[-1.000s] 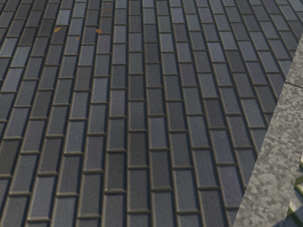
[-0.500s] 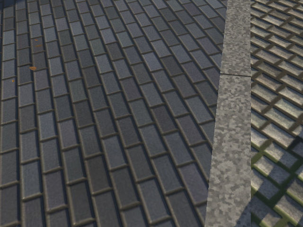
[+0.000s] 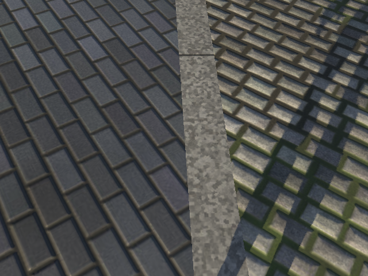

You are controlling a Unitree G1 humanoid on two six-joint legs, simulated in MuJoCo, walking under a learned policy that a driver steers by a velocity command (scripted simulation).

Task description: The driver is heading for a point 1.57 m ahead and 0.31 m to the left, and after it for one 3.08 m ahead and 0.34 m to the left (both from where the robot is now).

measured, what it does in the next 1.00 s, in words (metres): steps on the spot: left foot, then right foot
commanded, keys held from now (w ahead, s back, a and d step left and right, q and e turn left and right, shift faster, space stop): s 0.06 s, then no key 0.94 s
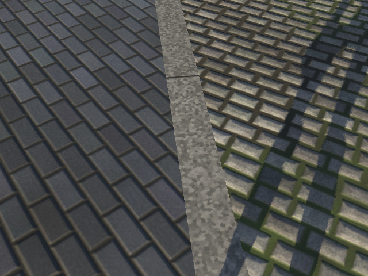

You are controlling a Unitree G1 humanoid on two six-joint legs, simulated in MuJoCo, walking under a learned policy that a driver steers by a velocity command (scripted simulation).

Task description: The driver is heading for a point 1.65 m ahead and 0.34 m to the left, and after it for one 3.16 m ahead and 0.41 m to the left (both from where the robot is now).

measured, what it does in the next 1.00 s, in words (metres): walks ahead: right foot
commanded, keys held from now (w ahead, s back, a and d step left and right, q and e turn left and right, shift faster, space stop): no key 0.06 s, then w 0.94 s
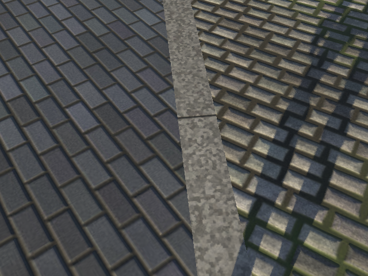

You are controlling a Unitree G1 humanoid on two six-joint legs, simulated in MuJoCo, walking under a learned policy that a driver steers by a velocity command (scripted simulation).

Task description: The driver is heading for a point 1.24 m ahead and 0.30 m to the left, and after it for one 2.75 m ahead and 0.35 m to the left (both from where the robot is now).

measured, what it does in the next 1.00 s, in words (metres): walks ahead: left foot, then right foot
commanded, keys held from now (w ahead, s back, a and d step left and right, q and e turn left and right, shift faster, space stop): w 0.76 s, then w+q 0.24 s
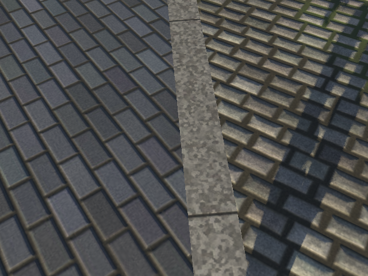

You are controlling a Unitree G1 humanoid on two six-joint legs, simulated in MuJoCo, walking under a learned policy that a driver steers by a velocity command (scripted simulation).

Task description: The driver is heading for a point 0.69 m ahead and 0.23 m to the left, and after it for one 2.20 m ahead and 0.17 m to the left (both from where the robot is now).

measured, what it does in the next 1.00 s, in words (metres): walks ahead, turning left: left foot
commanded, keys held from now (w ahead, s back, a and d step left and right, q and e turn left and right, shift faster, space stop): w+q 0.90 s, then w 0.06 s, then e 0.04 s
